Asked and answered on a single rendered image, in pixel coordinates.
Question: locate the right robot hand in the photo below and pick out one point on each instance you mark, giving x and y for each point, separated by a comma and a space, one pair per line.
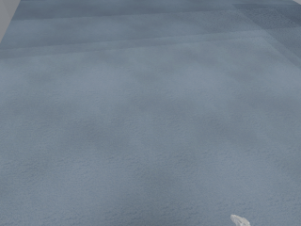
239, 221

